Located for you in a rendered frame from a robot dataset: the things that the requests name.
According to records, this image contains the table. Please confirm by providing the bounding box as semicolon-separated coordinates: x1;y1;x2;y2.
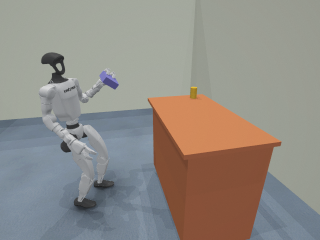
148;94;282;240

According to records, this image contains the robot torso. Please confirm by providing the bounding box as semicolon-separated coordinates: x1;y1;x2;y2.
47;76;84;141

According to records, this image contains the robot left hand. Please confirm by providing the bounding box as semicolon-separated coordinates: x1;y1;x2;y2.
100;68;116;86

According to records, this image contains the robot right hand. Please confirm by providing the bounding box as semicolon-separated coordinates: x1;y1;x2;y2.
71;140;97;160

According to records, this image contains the robot left upper arm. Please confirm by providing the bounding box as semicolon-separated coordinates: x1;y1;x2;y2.
68;78;89;103

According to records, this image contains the robot left forearm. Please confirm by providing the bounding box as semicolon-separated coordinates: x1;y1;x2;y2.
83;79;104;98

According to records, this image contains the sponge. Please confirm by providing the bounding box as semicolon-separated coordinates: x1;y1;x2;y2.
99;71;119;90

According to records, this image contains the robot right forearm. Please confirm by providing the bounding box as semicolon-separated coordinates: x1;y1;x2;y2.
43;116;77;146

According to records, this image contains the robot left shin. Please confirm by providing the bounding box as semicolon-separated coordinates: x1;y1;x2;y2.
96;158;110;183

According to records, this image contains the robot right upper arm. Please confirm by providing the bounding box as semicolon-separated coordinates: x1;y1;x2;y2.
38;84;57;123

